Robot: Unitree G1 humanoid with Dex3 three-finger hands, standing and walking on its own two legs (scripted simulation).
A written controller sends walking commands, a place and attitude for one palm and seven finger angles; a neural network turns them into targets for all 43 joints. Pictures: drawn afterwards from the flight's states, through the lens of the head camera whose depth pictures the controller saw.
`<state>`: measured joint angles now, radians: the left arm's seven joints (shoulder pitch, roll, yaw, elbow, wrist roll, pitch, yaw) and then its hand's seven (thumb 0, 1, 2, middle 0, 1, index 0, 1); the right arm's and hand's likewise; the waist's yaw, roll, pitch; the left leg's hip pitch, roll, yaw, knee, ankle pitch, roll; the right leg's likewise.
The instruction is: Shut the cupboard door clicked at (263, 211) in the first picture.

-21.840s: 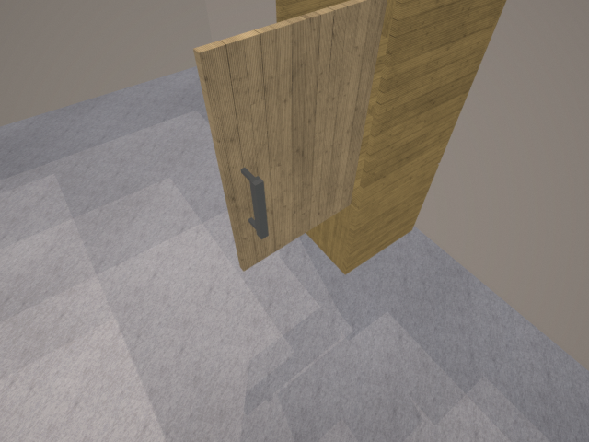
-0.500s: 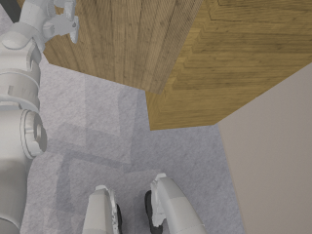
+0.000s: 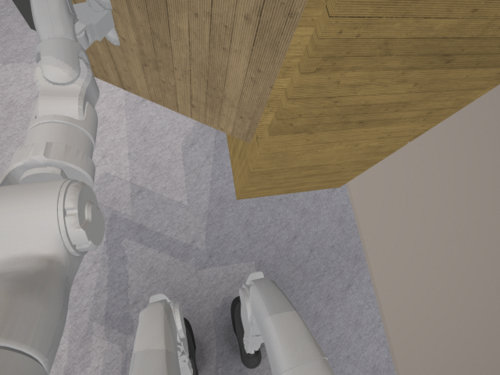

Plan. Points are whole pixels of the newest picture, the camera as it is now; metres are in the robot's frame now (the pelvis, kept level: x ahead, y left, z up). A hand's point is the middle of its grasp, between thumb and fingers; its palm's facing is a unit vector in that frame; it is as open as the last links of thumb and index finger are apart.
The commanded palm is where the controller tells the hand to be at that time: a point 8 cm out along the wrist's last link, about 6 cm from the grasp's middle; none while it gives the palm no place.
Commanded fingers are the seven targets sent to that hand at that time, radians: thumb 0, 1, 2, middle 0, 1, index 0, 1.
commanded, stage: pull the fist back off the door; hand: left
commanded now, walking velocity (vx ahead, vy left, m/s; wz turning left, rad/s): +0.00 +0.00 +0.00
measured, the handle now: out of the picture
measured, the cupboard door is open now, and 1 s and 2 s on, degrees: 59 59 59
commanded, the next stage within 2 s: draw the hand back to the body in 0.64 s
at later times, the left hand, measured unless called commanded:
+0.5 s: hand (116, 66) +0.53 +0.10 +0.07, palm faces +0.04 -1.00 -0.03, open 3.1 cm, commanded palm +0.50 +0.13 +0.08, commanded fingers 0.00 0.90 0.90 -1.30 -1.50 -1.30 -1.50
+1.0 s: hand (82, 89) +0.47 +0.12 +0.11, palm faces +0.06 -1.00 -0.05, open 3.1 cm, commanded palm +0.42 +0.18 +0.13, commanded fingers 0.00 0.90 0.90 -1.30 -1.50 -1.30 -1.50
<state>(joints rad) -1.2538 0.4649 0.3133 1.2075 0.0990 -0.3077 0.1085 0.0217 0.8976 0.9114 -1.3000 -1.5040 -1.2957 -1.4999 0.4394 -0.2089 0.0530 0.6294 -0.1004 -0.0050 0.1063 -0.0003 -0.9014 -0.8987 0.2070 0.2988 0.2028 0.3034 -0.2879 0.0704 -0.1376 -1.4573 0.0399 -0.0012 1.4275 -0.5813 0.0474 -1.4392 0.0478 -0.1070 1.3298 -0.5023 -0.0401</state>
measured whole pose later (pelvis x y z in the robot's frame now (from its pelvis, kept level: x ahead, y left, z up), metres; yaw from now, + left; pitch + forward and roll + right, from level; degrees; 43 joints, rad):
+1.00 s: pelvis +0.02 -0.01 +0.06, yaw +1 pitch +22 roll -1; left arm -0.60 0.22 0.21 0.83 -0.09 -0.43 0.02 0.01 0.90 0.90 -1.30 -1.50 -1.30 -1.50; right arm 0.36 -0.22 0.00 0.60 0.01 0.11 0.04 0.00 -0.90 -0.90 0.21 0.30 0.20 0.30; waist -0.12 0.05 -0.14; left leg -1.00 0.02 0.05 1.14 -0.52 0.04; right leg -1.03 0.05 -0.04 1.11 -0.47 -0.04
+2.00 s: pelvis +0.06 +0.01 +0.16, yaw +4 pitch -3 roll -1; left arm 0.48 0.38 0.35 -0.40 -0.08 -0.03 0.11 0.01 0.89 0.90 -0.39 -0.50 -0.39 -0.50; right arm 0.21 -0.23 0.03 0.62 0.02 -0.04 -0.07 0.01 -0.90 -0.90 0.21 0.30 0.20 0.30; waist 0.06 0.09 -0.02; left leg -0.09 -0.03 0.02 0.43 -0.28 0.05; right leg -0.10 0.02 -0.04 0.40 -0.25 -0.02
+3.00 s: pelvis +0.01 +0.03 +0.15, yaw +2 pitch +1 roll -1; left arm 0.55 0.44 0.43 -0.47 -0.06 -0.16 0.13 0.01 0.89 0.90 -0.22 -0.31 -0.21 -0.30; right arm 0.19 -0.23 0.00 0.53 0.02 0.04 -0.10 0.01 -0.90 -0.90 0.21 0.30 0.20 0.30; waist -0.01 0.01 -0.02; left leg -0.32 -0.05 0.07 0.56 -0.28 0.09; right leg -0.33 0.00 0.00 0.53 -0.22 0.02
